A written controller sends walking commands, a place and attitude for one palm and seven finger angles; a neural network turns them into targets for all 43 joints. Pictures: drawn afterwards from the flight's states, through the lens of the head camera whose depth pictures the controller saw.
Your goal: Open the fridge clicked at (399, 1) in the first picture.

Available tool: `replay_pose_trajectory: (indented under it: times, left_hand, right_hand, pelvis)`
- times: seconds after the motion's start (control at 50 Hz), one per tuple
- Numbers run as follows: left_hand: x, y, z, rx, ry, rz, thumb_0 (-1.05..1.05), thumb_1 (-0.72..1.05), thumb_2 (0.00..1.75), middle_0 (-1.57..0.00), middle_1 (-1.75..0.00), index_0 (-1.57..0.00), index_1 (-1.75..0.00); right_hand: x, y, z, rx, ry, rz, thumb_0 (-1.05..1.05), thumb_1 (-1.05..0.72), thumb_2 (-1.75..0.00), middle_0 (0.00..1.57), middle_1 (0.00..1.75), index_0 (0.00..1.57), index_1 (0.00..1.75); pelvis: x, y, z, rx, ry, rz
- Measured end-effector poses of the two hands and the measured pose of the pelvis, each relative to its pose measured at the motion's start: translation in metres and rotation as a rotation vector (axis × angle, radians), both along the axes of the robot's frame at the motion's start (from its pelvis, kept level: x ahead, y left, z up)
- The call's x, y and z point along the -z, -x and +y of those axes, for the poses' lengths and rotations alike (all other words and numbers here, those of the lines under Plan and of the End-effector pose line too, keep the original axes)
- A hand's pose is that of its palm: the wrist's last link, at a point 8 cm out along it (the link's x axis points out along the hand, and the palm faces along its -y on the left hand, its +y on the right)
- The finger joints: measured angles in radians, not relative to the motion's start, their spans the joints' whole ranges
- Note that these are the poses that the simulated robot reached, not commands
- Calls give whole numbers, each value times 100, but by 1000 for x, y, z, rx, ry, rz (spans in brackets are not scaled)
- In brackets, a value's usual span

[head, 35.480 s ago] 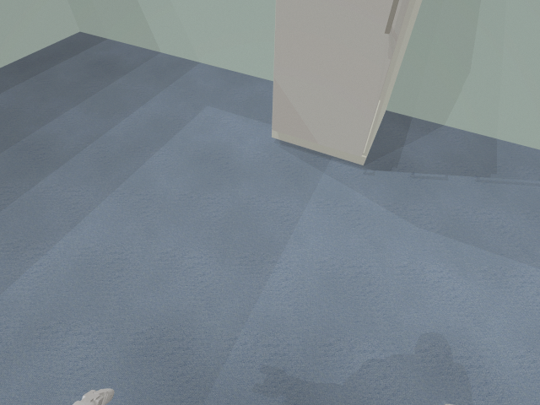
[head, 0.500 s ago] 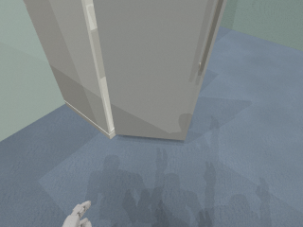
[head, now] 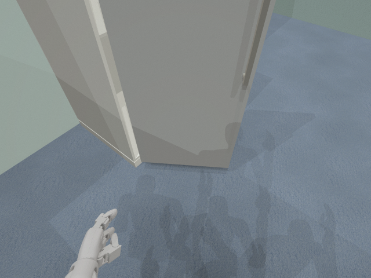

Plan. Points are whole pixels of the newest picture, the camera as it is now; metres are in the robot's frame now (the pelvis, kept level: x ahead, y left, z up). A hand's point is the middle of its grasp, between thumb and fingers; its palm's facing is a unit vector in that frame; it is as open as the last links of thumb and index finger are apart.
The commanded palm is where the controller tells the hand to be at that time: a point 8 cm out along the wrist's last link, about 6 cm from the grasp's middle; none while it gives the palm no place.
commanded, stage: stop stepping back and stand still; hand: right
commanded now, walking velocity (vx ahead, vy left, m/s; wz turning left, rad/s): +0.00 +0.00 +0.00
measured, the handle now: (258, 24) +0.78 -0.18 +0.18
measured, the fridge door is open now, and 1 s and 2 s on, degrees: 56 56 56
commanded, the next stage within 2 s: let the arm hang, fingers relaxed in 0.10 s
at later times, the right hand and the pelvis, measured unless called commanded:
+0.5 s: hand out of the picture +0.05 -0.17 -0.17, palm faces -0.01 +0.99 -0.17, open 7.4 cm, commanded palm none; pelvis -0.03 +0.00 -0.01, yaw -3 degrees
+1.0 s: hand out of the picture +0.00 -0.25 -0.16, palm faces +0.04 +0.95 -0.30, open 7.4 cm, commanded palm none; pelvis -0.02 -0.02 +0.00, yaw -2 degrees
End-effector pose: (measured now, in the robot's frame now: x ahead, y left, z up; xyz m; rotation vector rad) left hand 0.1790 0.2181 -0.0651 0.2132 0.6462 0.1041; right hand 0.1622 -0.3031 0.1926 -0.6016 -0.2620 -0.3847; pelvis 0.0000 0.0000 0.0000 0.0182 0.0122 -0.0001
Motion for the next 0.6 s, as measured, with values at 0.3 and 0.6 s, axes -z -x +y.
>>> replay_pose_trajectory:
  times: [0.3, 0.6]
  left_hand:
    - [37, 33, 19, 44, -11, 174, 1, 90, 90, -20, -30, -20, -30]
    - [62, 193, 31, -85, -66, 715, 1, 90, 90, -20, -30, -20, -30]
  right_hand:
    - [127, 3, -5, 63, -244, 467, 1, -89, -90, 20, 30, 20, 30]
    - [345, 163, 68, 208, -674, 1426, -2, -98, -90, 21, 30, 21, 30]
  pelvis:
    - [7, 15, -9, 38, 2, 6]
    - [7, 34, 0, 60, -3, -5]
